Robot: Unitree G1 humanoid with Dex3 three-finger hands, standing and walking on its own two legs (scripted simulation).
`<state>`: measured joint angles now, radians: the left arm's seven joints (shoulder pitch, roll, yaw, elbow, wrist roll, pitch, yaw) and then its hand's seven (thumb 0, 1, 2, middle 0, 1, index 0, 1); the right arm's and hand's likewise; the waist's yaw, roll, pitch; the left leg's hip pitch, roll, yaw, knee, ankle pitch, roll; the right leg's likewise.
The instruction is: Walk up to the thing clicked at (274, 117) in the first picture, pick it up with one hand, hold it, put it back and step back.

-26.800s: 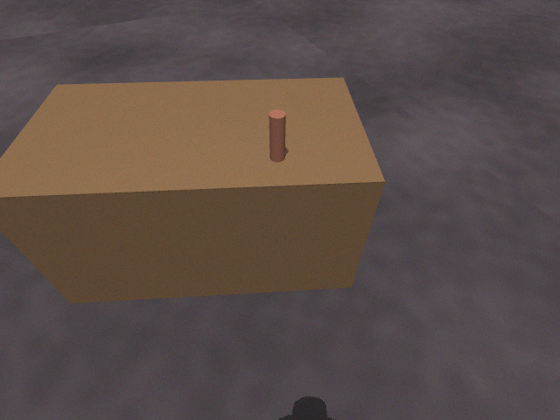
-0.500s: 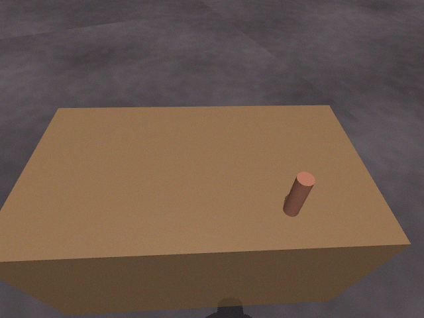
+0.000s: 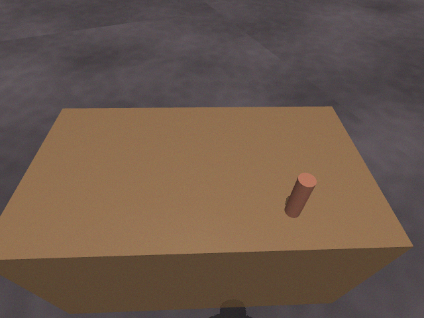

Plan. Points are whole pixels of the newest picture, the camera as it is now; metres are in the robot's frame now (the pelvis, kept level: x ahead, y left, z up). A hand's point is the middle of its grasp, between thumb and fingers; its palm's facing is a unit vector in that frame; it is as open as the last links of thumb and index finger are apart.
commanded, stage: stand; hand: right
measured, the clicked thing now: (299, 196) +0.44 -0.22 -0.11
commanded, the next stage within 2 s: none
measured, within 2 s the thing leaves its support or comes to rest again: neither
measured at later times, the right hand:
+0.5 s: hand out of the picture +0.07 -0.26 -0.15, palm faces -0.01 +0.94 -0.35, open 7.4 cm
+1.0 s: hand out of the picture +0.07 -0.26 -0.15, palm faces -0.02 +0.94 -0.34, open 7.4 cm
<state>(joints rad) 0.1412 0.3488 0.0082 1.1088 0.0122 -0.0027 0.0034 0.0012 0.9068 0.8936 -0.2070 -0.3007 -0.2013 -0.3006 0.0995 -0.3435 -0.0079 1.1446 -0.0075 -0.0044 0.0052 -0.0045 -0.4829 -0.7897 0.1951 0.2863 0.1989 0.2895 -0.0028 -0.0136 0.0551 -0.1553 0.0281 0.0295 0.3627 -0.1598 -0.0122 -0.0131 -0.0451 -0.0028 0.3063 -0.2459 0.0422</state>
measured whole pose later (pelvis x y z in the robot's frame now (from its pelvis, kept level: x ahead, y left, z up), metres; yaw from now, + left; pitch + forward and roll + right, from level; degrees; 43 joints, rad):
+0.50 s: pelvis +0.00 +0.00 +0.00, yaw +0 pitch -3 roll +0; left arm 0.15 0.35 0.01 1.10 0.01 0.00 0.00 0.00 0.91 0.89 -0.21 -0.30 -0.20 -0.30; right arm 0.11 -0.34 -0.01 1.14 -0.01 0.00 0.01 0.00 -0.90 -0.89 0.20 0.30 0.20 0.30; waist 0.00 -0.01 0.06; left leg -0.16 0.03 0.02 0.36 -0.15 -0.02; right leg -0.02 -0.04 -0.01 0.31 -0.24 0.04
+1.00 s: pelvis +0.00 +0.00 +0.00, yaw +1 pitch -2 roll +0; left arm 0.14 0.35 0.01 1.10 0.01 0.00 0.00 0.00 0.91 0.89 -0.21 -0.30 -0.20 -0.30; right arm 0.11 -0.34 -0.01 1.14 -0.01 -0.01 0.01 0.00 -0.91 -0.89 0.20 0.30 0.20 0.30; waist 0.00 -0.01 0.06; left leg -0.16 0.03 0.02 0.35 -0.15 -0.02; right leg -0.02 -0.04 -0.01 0.31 -0.25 0.04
